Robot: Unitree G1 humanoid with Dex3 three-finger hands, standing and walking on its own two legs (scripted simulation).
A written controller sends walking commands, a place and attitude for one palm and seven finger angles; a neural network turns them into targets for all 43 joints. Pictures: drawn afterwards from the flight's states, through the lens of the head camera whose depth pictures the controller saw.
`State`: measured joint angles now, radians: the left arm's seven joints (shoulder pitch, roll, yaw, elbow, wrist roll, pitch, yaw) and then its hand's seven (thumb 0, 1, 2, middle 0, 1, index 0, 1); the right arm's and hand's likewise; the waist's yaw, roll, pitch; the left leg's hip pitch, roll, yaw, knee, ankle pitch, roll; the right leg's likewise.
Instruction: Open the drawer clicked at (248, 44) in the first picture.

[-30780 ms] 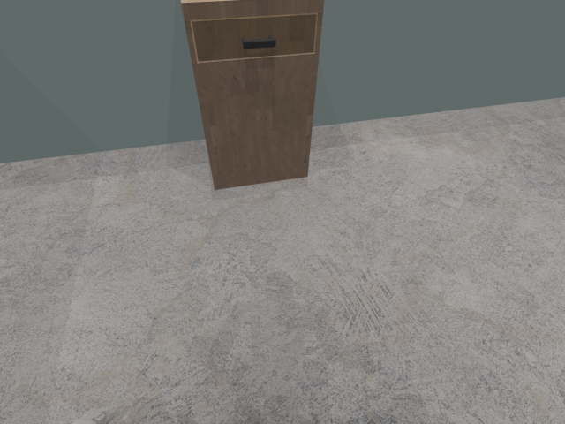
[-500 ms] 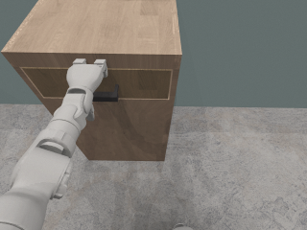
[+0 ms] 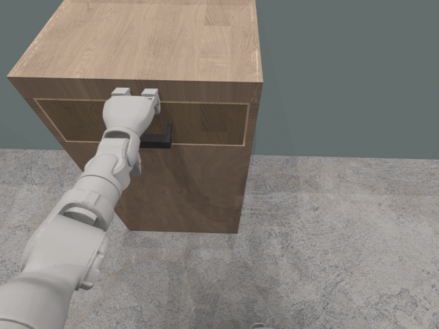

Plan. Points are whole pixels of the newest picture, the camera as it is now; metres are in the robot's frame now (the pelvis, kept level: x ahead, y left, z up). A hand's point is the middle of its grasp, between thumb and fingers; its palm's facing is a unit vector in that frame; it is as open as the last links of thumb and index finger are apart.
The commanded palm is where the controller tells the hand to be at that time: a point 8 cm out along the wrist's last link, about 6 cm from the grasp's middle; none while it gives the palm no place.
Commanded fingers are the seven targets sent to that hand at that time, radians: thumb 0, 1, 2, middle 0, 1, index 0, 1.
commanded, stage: re-aim the fingers above the handle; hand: left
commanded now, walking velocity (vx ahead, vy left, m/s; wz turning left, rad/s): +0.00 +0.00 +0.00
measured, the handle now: (146, 133) +0.53 +0.16 +0.00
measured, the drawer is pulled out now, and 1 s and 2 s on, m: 0.00 0.00 0.00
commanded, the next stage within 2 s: lower the fingers behind the handle in 0.12 s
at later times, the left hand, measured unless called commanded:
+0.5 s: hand (143, 132) +0.49 +0.14 +0.05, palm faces +0.01 +0.00 -1.00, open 13.6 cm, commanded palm +0.47 +0.15 +0.09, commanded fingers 0.00 -0.50 0.30 -0.30 -1.20 -0.30 -1.20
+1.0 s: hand (144, 134) +0.49 +0.14 +0.05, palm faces +0.04 +0.02 -1.00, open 13.7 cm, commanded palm +0.47 +0.15 +0.06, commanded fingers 0.00 -0.50 0.30 -0.30 -1.20 -0.30 -1.20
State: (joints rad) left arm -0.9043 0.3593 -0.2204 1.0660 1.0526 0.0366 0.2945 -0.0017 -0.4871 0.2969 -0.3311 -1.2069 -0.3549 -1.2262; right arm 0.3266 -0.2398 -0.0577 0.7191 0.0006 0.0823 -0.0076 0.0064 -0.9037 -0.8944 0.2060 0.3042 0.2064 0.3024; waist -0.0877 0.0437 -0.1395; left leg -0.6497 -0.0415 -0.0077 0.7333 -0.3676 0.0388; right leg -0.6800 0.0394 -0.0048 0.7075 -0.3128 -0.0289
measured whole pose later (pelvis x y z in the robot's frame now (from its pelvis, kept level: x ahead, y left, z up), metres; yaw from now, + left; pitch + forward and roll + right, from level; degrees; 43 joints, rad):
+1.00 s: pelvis -0.04 -0.01 -0.02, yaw -1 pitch +20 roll +0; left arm -1.04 0.40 -0.17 1.19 1.10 0.06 0.37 0.00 -0.49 0.30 -0.32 -1.23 -0.30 -1.32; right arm 0.35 -0.26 -0.02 0.70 0.01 0.07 -0.03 0.01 -0.90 -0.89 0.21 0.30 0.21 0.30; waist -0.15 0.03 -0.15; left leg -0.84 -0.03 0.00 0.87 -0.37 0.03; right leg -0.87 0.05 0.00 0.83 -0.30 -0.03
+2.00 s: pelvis -0.02 +0.00 -0.04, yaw +0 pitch +23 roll -1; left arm -0.94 0.37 -0.16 1.16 1.11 0.01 0.43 0.00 -0.47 0.30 -0.33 -1.23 -0.36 -1.21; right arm 0.34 -0.24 -0.04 0.71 -0.03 0.05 -0.03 0.00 -0.90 -0.89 0.21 0.30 0.21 0.30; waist -0.14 0.04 -0.17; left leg -0.94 -0.04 -0.01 0.98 -0.44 0.04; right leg -0.97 0.05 -0.02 0.93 -0.38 -0.03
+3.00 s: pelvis +0.00 +0.00 -0.02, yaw -2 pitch +22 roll -1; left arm -0.79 0.36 -0.12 1.06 1.09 0.03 0.41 0.00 0.73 0.79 -0.36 -1.34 -0.40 -1.34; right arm 0.34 -0.23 -0.05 0.71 -0.02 0.08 -0.01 0.01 -0.90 -0.89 0.21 0.30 0.21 0.30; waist -0.12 0.05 -0.17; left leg -0.83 -0.02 0.02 0.90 -0.45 0.04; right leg -0.87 0.07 0.02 0.86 -0.37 -0.03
